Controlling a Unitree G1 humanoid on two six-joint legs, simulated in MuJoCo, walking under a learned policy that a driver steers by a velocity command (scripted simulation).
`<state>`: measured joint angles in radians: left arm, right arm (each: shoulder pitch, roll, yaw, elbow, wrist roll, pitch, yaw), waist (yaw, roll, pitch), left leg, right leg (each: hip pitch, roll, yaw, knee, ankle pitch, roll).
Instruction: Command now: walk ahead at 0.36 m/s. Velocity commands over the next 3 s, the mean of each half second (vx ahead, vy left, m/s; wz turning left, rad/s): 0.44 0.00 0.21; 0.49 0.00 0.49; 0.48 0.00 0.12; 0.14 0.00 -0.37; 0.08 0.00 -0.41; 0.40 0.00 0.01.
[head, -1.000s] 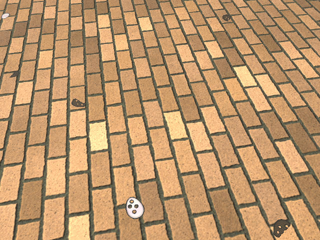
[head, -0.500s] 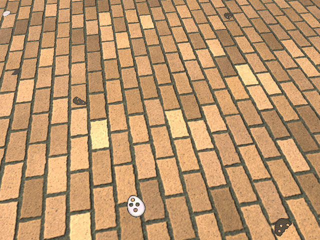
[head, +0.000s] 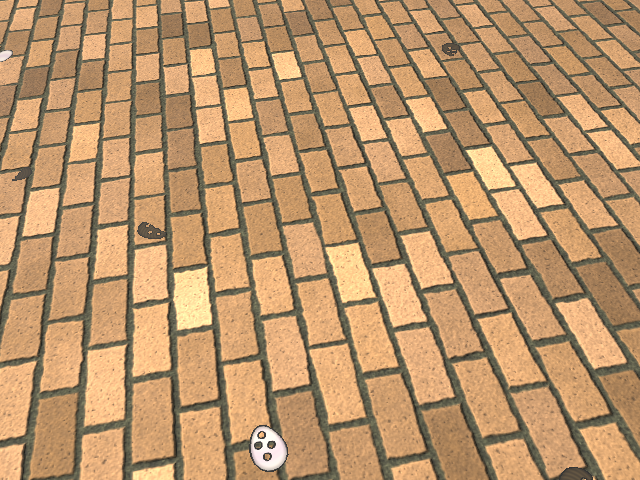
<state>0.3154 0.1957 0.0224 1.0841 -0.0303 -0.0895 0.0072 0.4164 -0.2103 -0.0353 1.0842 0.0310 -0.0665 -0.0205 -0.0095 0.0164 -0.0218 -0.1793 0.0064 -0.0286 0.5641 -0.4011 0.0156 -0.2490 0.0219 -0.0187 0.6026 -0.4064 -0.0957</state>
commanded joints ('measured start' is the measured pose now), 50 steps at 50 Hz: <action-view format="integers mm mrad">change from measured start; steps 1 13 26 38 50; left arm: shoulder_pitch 233 162 9 -293 66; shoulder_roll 106 134 190 124 203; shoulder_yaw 34 7 19 33 74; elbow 34 -45 -229 -382 -328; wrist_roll -2 42 -14 39 22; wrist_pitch -28 -4 -91 -34 -51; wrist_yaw -3 22 -15 17 -18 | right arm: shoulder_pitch -193 -439 -149 -110 -35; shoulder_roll -136 -8 -194 -216 -211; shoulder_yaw -21 16 -62 -64 -36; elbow -120 -275 -266 -299 -327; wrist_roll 7 -7 -19 -7 13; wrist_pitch -18 -37 -21 -16 -20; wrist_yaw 5 59 57 11 12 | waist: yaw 157 57 -77 -51 101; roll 13 -85 39 48 -160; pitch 143 175 -97 41 -123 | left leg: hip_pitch -344 -489 330 -155 -635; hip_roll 105 57 266 59 -34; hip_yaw -144 97 -600 -232 -178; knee -65 218 -327 -353 735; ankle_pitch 71 407 39 279 -80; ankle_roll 106 18 325 217 36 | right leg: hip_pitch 259 104 -526 -267 494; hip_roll -74 -176 -66 -63 -395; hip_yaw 142 27 141 69 671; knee -210 -531 827 1 -305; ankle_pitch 59 491 33 517 -29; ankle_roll -48 -56 43 152 -160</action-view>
